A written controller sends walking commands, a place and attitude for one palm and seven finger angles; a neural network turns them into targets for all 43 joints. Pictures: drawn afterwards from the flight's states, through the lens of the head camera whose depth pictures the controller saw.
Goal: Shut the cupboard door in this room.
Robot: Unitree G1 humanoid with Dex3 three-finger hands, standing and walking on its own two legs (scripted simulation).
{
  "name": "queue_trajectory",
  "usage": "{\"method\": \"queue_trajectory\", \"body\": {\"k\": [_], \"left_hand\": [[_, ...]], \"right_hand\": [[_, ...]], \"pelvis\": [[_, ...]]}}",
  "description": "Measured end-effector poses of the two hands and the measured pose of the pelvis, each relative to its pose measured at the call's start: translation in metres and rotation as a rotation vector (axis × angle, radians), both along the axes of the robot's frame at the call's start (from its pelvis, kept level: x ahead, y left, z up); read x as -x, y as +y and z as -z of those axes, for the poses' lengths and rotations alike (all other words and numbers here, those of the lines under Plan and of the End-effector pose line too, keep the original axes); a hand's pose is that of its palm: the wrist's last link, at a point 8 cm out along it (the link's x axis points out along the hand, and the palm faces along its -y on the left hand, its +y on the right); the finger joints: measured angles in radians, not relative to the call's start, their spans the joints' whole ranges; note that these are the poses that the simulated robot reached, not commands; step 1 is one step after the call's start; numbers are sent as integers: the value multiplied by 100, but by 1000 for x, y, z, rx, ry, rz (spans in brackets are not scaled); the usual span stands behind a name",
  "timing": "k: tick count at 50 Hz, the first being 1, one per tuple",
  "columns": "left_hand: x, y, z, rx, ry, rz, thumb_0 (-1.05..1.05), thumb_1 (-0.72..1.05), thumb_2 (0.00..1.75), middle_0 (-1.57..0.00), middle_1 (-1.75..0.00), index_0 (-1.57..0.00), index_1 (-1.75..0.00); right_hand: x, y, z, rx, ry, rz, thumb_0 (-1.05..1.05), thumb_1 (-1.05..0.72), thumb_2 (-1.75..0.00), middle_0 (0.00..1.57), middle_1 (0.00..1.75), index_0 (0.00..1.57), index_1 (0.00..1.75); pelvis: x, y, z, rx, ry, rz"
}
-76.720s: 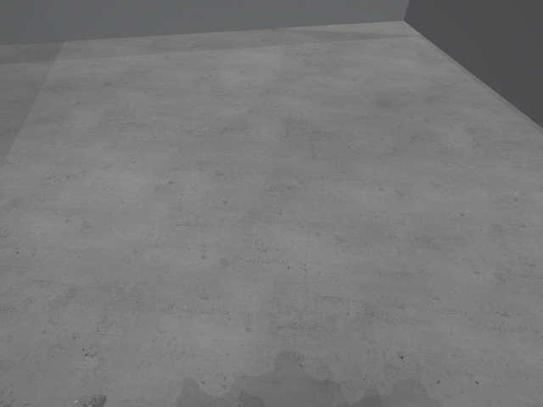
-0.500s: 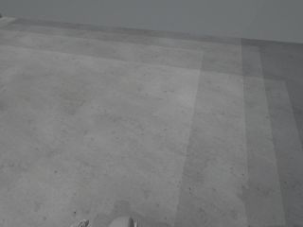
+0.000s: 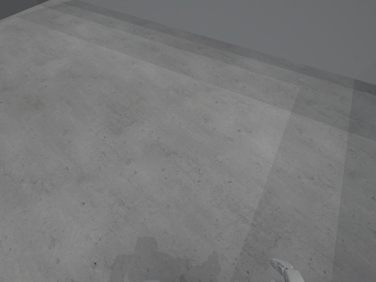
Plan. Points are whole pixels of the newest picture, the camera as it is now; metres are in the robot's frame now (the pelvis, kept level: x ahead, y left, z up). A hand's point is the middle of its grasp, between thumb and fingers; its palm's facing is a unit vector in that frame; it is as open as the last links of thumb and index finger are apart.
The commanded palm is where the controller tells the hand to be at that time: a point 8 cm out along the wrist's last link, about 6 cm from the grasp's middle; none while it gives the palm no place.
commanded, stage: turn to face it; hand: left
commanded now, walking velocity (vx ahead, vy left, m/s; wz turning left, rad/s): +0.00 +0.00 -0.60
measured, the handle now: out of the picture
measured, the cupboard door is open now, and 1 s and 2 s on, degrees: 9 9 9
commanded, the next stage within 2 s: none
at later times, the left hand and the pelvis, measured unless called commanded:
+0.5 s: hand (121, 264) +0.17 +0.19 -0.18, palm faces -0.23 -0.95 -0.22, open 7.4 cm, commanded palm none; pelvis +0.06 +0.01 +0.00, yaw -18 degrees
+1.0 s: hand (171, 222) +0.28 +0.08 -0.15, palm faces -0.59 -0.76 -0.26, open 7.4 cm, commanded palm none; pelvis +0.06 -0.01 +0.00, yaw -36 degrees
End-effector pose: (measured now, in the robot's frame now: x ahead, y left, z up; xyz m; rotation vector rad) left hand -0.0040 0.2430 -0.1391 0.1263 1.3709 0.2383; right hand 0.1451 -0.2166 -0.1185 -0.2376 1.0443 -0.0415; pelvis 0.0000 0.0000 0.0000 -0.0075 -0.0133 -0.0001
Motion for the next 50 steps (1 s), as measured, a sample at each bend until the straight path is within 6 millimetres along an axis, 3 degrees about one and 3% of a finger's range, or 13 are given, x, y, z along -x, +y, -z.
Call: {"method": "queue_trajectory", "body": {"k": [4, 10, 18, 24, 28, 33, 38, 44, 47, 50], "left_hand": [[-27, -15, -5, 12, -13, 51, 0, 91, 90, -20, -30, -20, -30], [-62, -35, -1, 3, -16, 137, 0, 91, 90, -20, -30, -20, -30], [-116, -30, -6, 8, -26, 240, 0, 90, 90, -20, -30, -20, -30], [-172, -5, 9, 15, -61, 331, 0, 90, 90, -20, -30, -20, -30], [-217, 1, 3, 13, -98, 419, 1, 91, 90, -20, -30, -20, -30], [-268, -12, -15, 21, -178, 514, 1, 91, 90, -20, -30, -20, -30], [-306, -47, -25, 30, -234, 630, 0, 91, 90, -20, -30, -19, -30], [-328, -104, -25, 30, -312, 765, 0, 91, 90, -20, -30, -20, -30], [-319, -117, -24, 28, -294, 799, 0, 91, 90, -20, -30, -20, -30], [-307, -119, -21, 32, -239, 812, 0, 91, 90, -20, -30, -20, -30]], "right_hand": [[14, -6, 10, -45, 49, 79, 1, -91, -90, 20, 30, 21, 30], [47, -40, 33, -51, 137, 227, 1, -90, -90, 20, 30, 21, 30], [78, -64, 9, 42, 194, 361, 1, -91, -90, 20, 30, 20, 30], [81, -53, -1, 103, 133, 430, 1, -91, -90, 20, 30, 20, 30], [95, -37, -11, 106, 131, 463, 1, -91, -90, 20, 30, 20, 30], [121, -20, -15, 80, 180, 528, 1, -91, -90, 20, 30, 21, 30], [155, -12, -7, 36, 217, 628, 1, -90, -90, 20, 30, 21, 30], [200, -20, 23, -21, 261, 747, 1, -90, -90, 20, 30, 21, 30], [209, -27, 27, -18, 281, 794, 1, -91, -90, 20, 30, 21, 30], [204, -32, 20, -8, 253, 819, 1, -91, -90, 20, 30, 20, 30]], "pelvis": [[-12, -8, -1, 3, 5, 51], [-27, -21, 9, -13, 30, 129], [-44, -14, -4, -16, 48, 216], [-57, 8, 5, 1, 49, 295], [-61, 16, -1, 12, 39, 353], [-65, 19, -11, 34, 41, 418], [-66, 14, -10, 32, 40, 488], [-63, -5, 9, -4, 36, 569], [-62, -5, 8, 6, 34, 604], [-64, -5, 3, 0, 30, 635]]}}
